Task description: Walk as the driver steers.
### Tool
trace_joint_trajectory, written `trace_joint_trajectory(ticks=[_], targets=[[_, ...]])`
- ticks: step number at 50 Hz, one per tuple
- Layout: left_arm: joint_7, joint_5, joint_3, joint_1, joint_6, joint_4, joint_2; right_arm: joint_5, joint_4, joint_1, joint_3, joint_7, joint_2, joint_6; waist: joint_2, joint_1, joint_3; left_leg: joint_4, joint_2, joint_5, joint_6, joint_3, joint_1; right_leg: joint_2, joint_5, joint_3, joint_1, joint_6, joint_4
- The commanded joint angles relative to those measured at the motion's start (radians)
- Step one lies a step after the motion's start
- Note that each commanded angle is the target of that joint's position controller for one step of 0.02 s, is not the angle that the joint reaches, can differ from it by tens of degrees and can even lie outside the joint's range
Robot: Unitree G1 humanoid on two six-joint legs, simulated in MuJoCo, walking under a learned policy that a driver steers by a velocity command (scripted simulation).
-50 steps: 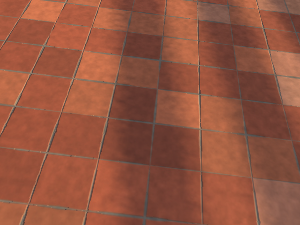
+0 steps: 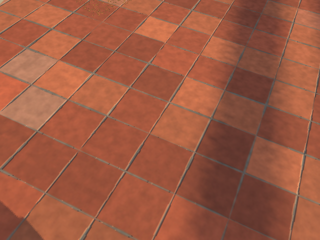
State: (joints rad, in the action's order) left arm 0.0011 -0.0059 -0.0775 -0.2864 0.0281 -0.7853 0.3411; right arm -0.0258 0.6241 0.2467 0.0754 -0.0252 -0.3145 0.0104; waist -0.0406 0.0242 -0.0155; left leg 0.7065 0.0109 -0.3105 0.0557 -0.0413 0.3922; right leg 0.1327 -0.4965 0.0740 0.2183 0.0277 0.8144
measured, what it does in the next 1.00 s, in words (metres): walks ahead, turning left: right foot, then left foot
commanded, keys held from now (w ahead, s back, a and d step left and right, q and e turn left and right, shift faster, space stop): w+q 0.56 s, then w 0.12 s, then w+e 0.32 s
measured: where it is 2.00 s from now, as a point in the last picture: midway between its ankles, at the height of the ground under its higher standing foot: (121, 127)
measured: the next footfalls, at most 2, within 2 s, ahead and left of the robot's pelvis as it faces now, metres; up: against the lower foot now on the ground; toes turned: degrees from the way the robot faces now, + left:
right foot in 0.46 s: +0.45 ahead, -0.04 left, +0.00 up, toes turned +19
left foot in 0.94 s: +0.59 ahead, +0.31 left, +0.00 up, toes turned +20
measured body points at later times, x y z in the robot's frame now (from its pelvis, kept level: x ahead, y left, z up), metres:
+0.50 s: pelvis +0.27 +0.02 +0.00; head +0.31 +0.04 +0.45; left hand +0.45 +0.32 -0.06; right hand +0.35 -0.27 -0.11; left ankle +0.04 +0.09 -0.68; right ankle +0.41 -0.05 -0.72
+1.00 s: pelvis +0.52 +0.16 +0.01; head +0.55 +0.19 +0.46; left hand +0.42 +0.43 -0.12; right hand +0.81 +0.02 -0.05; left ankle +0.55 +0.29 -0.72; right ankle +0.43 -0.04 -0.66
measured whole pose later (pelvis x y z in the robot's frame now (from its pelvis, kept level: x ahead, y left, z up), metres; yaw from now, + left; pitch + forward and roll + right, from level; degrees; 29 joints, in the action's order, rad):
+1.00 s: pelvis +0.52 +0.16 +0.01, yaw +19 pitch +2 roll -1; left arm -0.01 -0.04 -0.05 -0.40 0.06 -0.85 0.31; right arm 0.01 0.62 0.06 0.03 -0.02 -0.26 0.08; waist -0.01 0.07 -0.05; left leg 0.57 0.02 -0.17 0.02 -0.01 0.44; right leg 0.02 -0.49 -0.05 0.24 0.00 0.94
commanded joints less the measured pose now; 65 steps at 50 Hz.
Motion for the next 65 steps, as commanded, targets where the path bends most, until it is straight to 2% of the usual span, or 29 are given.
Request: trace_joint_trajectory(ticks=[1, 2, 3, 4, 8, 14, 20, 22, 23, 24, 25, 26, 27, 28, 30, 32, 36, 38, 43, 45, 46, 47, 48, 49, 50, 51, 53, 57, 65], targets=[[-0.011, -0.051, -0.005, 0.195, 0.073, 0.193, 0.092, 0.008, -0.036, 0.219, 0.049, -0.006, -0.207, 0.055, 0.209, -0.116, 0.043, -0.581, 0.37, -0.458, 0.314, 0.917, -0.502, -0.101, -0.026, -0.16, 0.738, -0.04, 0.538], [-0.015, -0.047, -0.008, 0.194, 0.089, 0.184, 0.107, 0.011, -0.028, 0.193, 0.032, -0.006, -0.158, 0.067, 0.171, -0.094, -0.006, -0.537, 0.338, -0.367, 0.277, 0.788, -0.457, -0.061, 0.073, -0.161, 0.732, -0.066, 0.487], [-0.013, -0.018, -0.006, 0.167, 0.095, 0.155, 0.094, 0.015, -0.034, 0.145, 0.021, -0.004, -0.131, 0.068, 0.118, -0.064, -0.025, -0.503, 0.282, -0.217, 0.234, 0.658, -0.398, -0.028, 0.159, -0.164, 0.67, -0.069, 0.415], [-0.014, 0.005, -0.012, 0.156, 0.098, 0.144, 0.096, 0.023, -0.041, 0.101, 0.017, 0.003, -0.123, 0.064, 0.126, -0.04, -0.031, -0.499, 0.23, -0.092, 0.207, 0.556, -0.344, -0.016, 0.222, -0.164, 0.604, -0.063, 0.329], [-0.025, 0.02, -0.008, 0.2, 0.078, 0.135, 0.062, 0.017, -0.026, 0.128, 0.013, 0.034, -0.121, 0.065, 0.094, -0.037, -0.016, -0.523, 0.164, 0.222, 0.191, 0.389, -0.33, -0.063, 0.39, -0.122, 0.54, -0.01, 0.128], [-0.041, 0.003, 0.016, 0.414, 0.081, 0.194, 0.004, 0.003, 0.046, 0.21, 0.02, 0.059, -0.128, 0.048, 0.13, -0.102, -0.055, -0.503, 0.117, 0.276, 0.144, 0.323, -0.269, -0.136, 0.592, -0.106, 0.429, 0.026, -0.229], [-0.049, -0.002, -0.003, 0.406, 0.102, 0.212, 0.051, -0.002, 0.084, 0.205, 0.036, 0.071, -0.138, 0.025, 0.164, -0.073, -0.043, -0.382, 0.166, 0.431, 0.111, 0.412, -0.369, -0.15, 0.509, -0.128, 0.307, -0.029, -0.335], [-0.032, 0.001, -0.034, 0.216, 0.107, 0.173, 0.106, 0.005, 0.066, 0.165, 0.032, 0.064, -0.129, 0.019, 0.185, 0.025, 0.089, -0.169, 0.1, 0.707, 0.068, 0.376, -0.347, -0.165, 0.483, -0.085, 0.02, -0.081, -0.362], [-0.022, 0.015, -0.045, 0.04, 0.105, 0.157, 0.144, 0.019, 0.034, 0.131, 0.016, 0.057, -0.094, 0.019, 0.155, 0.108, 0.253, 0.075, 0.048, 0.585, 0.036, 0.359, -0.196, -0.042, 0.447, -0.196, -0.299, -0.145, -0.306], [-0.02, 0.029, -0.061, -0.082, 0.096, 0.126, 0.213, 0.008, 0.023, 0.291, -0.016, 0.051, 0.024, 0.026, -0.171, 0.049, 0.45, 0.473, -0.114, -0.063, -0.044, 0.27, 0.19, 0.237, 0.259, -0.665, -0.725, -0.309, -0.344], [-0.027, 0.009, -0.042, -0.077, 0.094, 0.125, 0.13, -0.014, 0.039, 0.322, -0.012, 0.052, -0.053, 0.033, -0.246, 0.045, 0.47, 0.638, -0.077, -0.257, -0.055, 0.279, 0.309, 0.297, 0.076, -0.895, -0.716, -0.322, -0.472], [-0.017, 0.002, -0.025, -0.013, 0.084, 0.137, 0.065, -0.024, 0.034, 0.209, 0.011, 0.05, -0.131, 0.032, -0.142, 0.064, 0.282, 0.673, -0.019, -0.176, -0.061, 0.251, 0.368, 0.255, 0.024, -0.733, -0.56, -0.278, -0.507], [-0.01, 0.006, -0.018, 0.04, 0.074, 0.136, 0.046, -0.013, 0.015, 0.121, 0.013, 0.051, -0.147, 0.032, -0.039, 0.055, 0.164, 0.645, 0.026, -0.095, -0.062, 0.199, 0.348, 0.216, 0.115, -0.579, -0.394, -0.246, -0.521], [-0.008, 0.013, -0.014, 0.068, 0.069, 0.122, 0.035, 0.004, -0.003, 0.061, 0.014, 0.049, -0.132, 0.034, -0.003, 0.034, 0.076, 0.597, 0.057, -0.055, -0.058, 0.183, 0.318, 0.177, 0.231, -0.479, -0.247, -0.237, -0.55], [-0.011, 0.025, -0.007, 0.083, 0.08, 0.1, 0.02, 0.0, -0.002, 0.075, 0.008, 0.041, -0.079, 0.027, -0.036, -0.013, 0.031, 0.527, 0.092, -0.027, -0.044, 0.181, 0.225, 0.124, 0.314, -0.362, -0.098, -0.232, -0.612], [-0.017, 0.01, -0.01, 0.078, 0.094, 0.072, 0.026, -0.001, -0.003, 0.071, -0.006, 0.039, -0.029, 0.017, -0.035, -0.029, 0.003, 0.442, 0.099, -0.039, -0.043, 0.17, 0.219, 0.124, 0.363, -0.297, -0.046, -0.257, -0.662], [-0.023, -0.007, -0.021, 0.06, 0.094, 0.036, 0.08, 0.024, -0.03, -0.041, -0.027, 0.025, -0.008, 0.034, -0.004, -0.02, -0.027, 0.186, 0.116, 0.141, -0.05, 0.129, 0.238, 0.104, 0.466, -0.197, -0.046, -0.274, -0.704], [-0.022, -0.02, -0.022, 0.045, 0.08, 0.03, 0.097, 0.021, -0.043, -0.123, -0.036, 0.011, -0.003, 0.056, 0.001, 0.006, -0.045, 0.034, 0.093, 0.242, -0.056, 0.087, 0.18, 0.063, 0.502, -0.144, -0.023, -0.251, -0.696], [-0.017, -0.033, -0.031, -0.068, 0.052, -0.009, 0.15, 0.006, -0.078, -0.239, -0.022, -0.01, -0.052, 0.08, -0.027, 0.029, -0.038, -0.163, 0.039, 0.262, -0.055, 0.078, 0.087, 0.11, 0.491, -0.2, -0.124, -0.206, -0.616], [-0.012, -0.032, -0.027, -0.067, 0.039, -0.017, 0.151, 0.007, -0.053, -0.148, 0.001, -0.007, -0.09, 0.085, -0.036, -0.041, 0.012, -0.233, 0.011, 0.236, -0.025, 0.055, -0.087, 0.095, 0.588, -0.19, -0.119, -0.167, -0.496], [-0.01, -0.025, -0.014, -0.077, 0.039, -0.017, 0.119, 0.014, -0.018, -0.023, 0.026, 0.003, -0.135, 0.084, -0.025, -0.103, 0.094, -0.239, 0.015, 0.231, 0.003, 0.058, -0.285, 0.04, 0.645, -0.151, -0.065, -0.134, -0.327], [-0.01, 0.003, 0.016, -0.067, 0.043, 0.017, 0.043, 0.037, 0.002, 0.155, 0.049, 0.018, -0.214, 0.079, 0.082, -0.177, 0.256, -0.208, 0.216, 0.23, 0.071, 0.253, -0.564, -0.026, 0.418, -0.099, 0.115, -0.086, -0.01], [-0.009, -0.013, 0.045, -0.18, 0.056, 0.045, -0.056, 0.049, 0.012, 0.188, 0.059, 0.019, -0.28, 0.068, 0.346, -0.118, 0.388, -0.316, 0.433, 0.034, 0.209, 0.672, -0.787, -0.154, -0.076, -0.091, 0.431, -0.036, 0.311], [-0.007, -0.04, 0.017, -0.136, 0.06, 0.029, 0.054, 0.041, 0.013, 0.178, 0.036, 0.015, -0.179, 0.069, 0.242, -0.148, 0.328, -0.382, 0.402, -0.073, 0.201, 0.71, -0.718, -0.116, -0.073, -0.187, 0.526, -0.035, 0.437], [-0.007, -0.05, 0.002, -0.065, 0.06, 0.05, 0.094, 0.029, 0.018, 0.126, 0.019, 0.014, -0.13, 0.072, 0.212, -0.136, 0.199, -0.391, 0.369, -0.034, 0.168, 0.55, -0.622, -0.077, 0.012, -0.18, 0.578, -0.043, 0.46], [-0.003, -0.041, 0.002, -0.032, 0.055, 0.054, 0.084, 0.029, 0.021, 0.064, 0.007, 0.012, -0.093, 0.076, 0.167, -0.107, 0.14, -0.412, 0.326, 0.055, 0.149, 0.443, -0.518, -0.042, 0.091, -0.166, 0.551, -0.038, 0.435], [-0.006, -0.028, -0.003, -0.027, 0.033, 0.057, 0.059, 0.038, 0.031, -0.014, -0.003, 0.009, -0.047, 0.087, 0.181, -0.05, 0.06, -0.479, 0.27, 0.178, 0.13, 0.289, -0.359, -0.001, 0.187, -0.174, 0.47, -0.027, 0.368], [-0.012, -0.023, 0.006, 0.015, -0.002, 0.085, 0.003, 0.039, 0.065, -0.044, 0.014, 0.02, -0.067, 0.111, 0.12, -0.018, -0.005, -0.56, 0.272, 0.332, 0.144, 0.129, -0.277, 0.006, 0.279, -0.171, 0.465, -0.003, 0.274], [-0.058, -0.015, 0.023, 0.24, 0.003, 0.177, -0.01, 0.017, 0.128, 0.025, 0.043, 0.038, -0.15, 0.089, 0.078, -0.083, -0.076, -0.56, 0.272, 0.367, 0.097, -0.089, -0.367, -0.025, 0.49, -0.078, 0.434, -0.05, -0.115]])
